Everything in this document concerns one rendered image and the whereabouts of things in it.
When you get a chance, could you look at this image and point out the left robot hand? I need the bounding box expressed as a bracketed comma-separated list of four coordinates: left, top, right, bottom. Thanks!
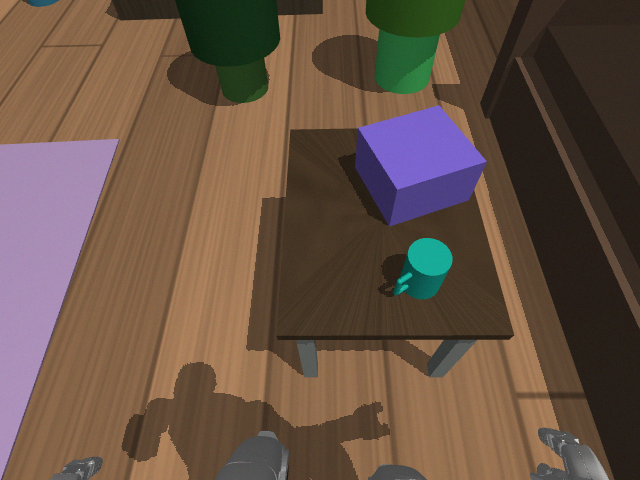
[50, 457, 103, 480]

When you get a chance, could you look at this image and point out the right robot hand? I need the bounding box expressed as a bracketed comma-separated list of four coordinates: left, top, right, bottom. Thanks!
[530, 428, 609, 480]

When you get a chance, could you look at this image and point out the coffee table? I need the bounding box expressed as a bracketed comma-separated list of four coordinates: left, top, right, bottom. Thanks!
[276, 128, 514, 377]

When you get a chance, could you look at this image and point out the sofa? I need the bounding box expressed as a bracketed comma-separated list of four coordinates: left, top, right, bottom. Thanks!
[480, 0, 640, 480]

